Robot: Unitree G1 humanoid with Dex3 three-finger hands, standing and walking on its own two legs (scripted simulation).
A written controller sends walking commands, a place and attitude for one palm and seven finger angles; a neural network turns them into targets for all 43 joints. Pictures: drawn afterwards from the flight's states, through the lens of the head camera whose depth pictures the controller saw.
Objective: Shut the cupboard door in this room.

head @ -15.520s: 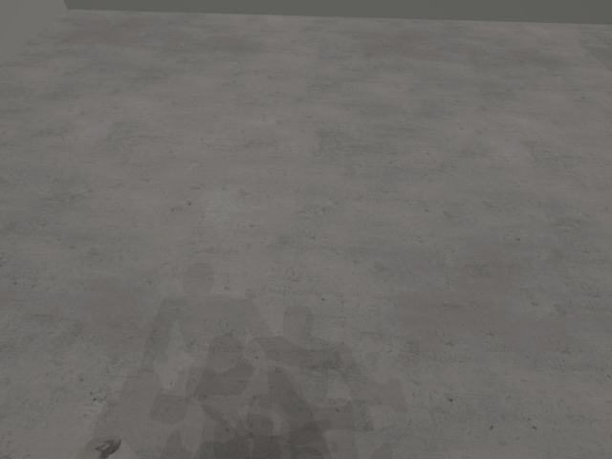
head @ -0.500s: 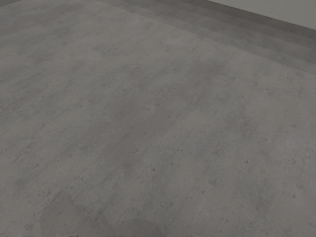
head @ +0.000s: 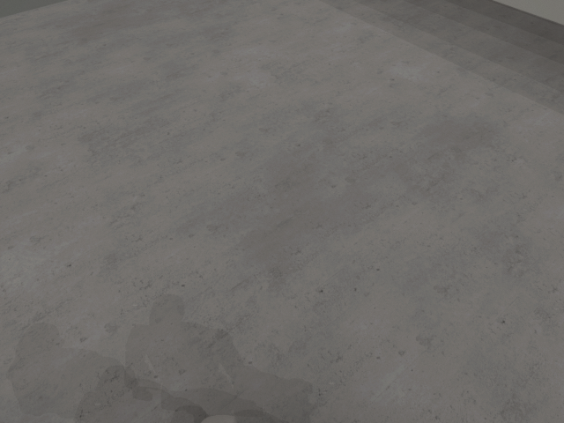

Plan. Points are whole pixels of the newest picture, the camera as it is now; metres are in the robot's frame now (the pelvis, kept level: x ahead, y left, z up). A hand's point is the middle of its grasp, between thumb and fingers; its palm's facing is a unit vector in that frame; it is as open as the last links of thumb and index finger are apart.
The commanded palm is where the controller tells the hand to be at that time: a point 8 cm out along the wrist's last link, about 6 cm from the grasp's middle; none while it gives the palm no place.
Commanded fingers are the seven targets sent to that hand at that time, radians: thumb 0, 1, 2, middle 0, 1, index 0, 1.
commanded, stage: turn or walk to find it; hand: left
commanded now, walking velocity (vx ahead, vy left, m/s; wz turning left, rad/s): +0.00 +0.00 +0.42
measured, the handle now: out of the picture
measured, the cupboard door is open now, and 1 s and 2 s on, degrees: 87 87 87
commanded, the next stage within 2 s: none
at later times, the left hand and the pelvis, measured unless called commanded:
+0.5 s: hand out of the picture +0.05 +0.22 -0.15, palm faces +0.20 -0.94 -0.28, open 7.3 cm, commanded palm none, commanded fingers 0.00 0.90 0.90 -0.20 -0.30 -0.20 -0.30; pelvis -0.02 +0.00 -0.01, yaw +11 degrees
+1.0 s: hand out of the picture -0.13 +0.21 -0.19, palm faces +0.47 -0.85 -0.24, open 7.3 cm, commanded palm none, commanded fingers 0.00 0.90 0.90 -0.20 -0.30 -0.20 -0.30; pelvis -0.06 +0.01 -0.01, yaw +25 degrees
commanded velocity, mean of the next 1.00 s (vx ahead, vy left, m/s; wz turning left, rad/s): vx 0.00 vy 0.00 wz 0.42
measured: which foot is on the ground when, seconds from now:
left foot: up 0.00-0.04, down 0.06-0.50, up 0.52-0.94, down 0.96-1.00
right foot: down 0.00-0.06, up 0.08-0.46, down 0.48-0.98, up 1.00-1.00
